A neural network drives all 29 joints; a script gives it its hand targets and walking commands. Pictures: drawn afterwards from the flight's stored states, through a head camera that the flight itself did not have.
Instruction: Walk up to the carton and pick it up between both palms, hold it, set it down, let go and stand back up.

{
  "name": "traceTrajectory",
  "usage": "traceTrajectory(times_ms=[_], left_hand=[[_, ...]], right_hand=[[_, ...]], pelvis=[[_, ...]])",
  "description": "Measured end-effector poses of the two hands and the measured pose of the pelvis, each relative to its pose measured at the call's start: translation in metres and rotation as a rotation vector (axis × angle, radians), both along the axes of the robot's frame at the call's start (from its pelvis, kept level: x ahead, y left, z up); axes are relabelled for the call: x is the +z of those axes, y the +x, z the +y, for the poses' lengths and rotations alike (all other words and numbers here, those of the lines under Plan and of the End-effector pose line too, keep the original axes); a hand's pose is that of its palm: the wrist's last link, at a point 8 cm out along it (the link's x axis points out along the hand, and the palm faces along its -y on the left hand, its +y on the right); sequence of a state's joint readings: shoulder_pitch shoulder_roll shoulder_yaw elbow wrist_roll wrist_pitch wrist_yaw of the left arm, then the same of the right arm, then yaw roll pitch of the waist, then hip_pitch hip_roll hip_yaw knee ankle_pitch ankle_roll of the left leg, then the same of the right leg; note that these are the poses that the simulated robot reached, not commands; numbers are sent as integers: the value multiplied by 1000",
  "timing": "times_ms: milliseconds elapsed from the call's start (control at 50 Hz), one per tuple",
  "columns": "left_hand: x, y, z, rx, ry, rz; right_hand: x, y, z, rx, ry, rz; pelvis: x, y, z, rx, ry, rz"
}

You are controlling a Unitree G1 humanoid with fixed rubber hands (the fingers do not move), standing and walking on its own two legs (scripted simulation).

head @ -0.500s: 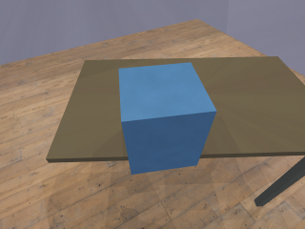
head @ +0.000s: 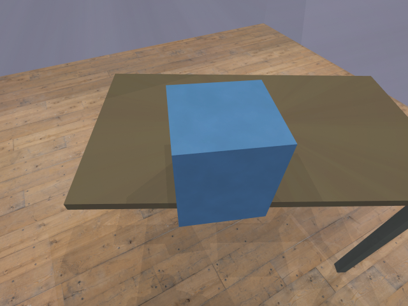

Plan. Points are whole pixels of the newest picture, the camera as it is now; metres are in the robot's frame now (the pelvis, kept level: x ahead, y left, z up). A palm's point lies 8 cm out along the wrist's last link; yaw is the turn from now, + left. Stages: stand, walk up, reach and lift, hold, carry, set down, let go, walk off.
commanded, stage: walk up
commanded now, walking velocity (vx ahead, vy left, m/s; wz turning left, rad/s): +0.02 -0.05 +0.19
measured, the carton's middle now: (219, 155) +0.44 -0.05 +0.05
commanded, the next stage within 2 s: none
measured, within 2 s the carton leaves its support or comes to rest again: neither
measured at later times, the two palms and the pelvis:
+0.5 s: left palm out of the picture -0.03 +0.15 -0.16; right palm out of the picture +0.07 -0.27 -0.14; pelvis +0.00 -0.05 -0.01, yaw +4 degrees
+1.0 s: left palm out of the picture -0.02 +0.09 -0.13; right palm out of the picture -0.01 -0.35 -0.15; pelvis -0.01 -0.12 +0.01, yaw +2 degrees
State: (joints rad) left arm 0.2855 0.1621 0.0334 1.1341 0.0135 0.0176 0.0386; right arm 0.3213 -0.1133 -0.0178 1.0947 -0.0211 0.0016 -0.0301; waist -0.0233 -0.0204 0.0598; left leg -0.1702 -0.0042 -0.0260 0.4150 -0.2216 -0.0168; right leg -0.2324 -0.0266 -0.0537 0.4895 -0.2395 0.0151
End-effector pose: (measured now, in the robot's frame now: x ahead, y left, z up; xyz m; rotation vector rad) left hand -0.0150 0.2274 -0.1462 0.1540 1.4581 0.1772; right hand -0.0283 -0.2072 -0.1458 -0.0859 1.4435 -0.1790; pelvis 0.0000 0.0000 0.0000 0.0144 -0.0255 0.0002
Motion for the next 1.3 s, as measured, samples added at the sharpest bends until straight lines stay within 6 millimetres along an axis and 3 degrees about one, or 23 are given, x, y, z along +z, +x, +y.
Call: traceTrajectory(times_ms=[100,240,340,420,480,600,740,840,960,1040,1140,1300], left_hand=[[5,6,-2,14,58,-28],[12,2,-35,50,69,-46],[4,-7,-60,67,16,-28],[-5,-10,-73,63,-29,-22],[-12,-12,-74,71,-48,-25],[-6,-11,-69,82,-43,-49],[7,0,-57,49,41,-65],[14,7,-82,56,73,-116],[19,-4,-124,42,17,-96],[12,-11,-137,50,-11,-77],[2,-17,-139,59,-44,-73],[5,-25,-135,67,-44,-64]], right_hand=[[-6,21,-29,37,-16,-29],[-6,71,-68,97,-37,-118],[-1,94,-80,138,-70,-139],[2,100,-77,144,-82,-153],[3,97,-69,144,-77,-164],[4,75,-57,129,-42,-145],[-3,38,-86,76,-49,-86],[-18,24,-112,77,-4,-20],[-7,23,-137,79,-7,-2],[-2,23,-144,84,-29,-13],[3,21,-137,88,-39,-33],[-1,10,-113,81,13,-29]], pelvis=[[-4,3,-19,20,12,28],[-2,4,-44,64,-19,31],[-3,2,-52,71,-17,39],[-5,-2,-55,69,-28,51],[-7,-4,-54,67,-26,44],[-2,-3,-54,60,-12,23],[-2,-7,-75,59,-6,13],[-6,-4,-98,54,0,0],[5,-7,-113,45,8,15],[4,-10,-117,46,-8,14],[2,-12,-118,44,-15,-10],[4,-16,-113,43,-11,-12]])
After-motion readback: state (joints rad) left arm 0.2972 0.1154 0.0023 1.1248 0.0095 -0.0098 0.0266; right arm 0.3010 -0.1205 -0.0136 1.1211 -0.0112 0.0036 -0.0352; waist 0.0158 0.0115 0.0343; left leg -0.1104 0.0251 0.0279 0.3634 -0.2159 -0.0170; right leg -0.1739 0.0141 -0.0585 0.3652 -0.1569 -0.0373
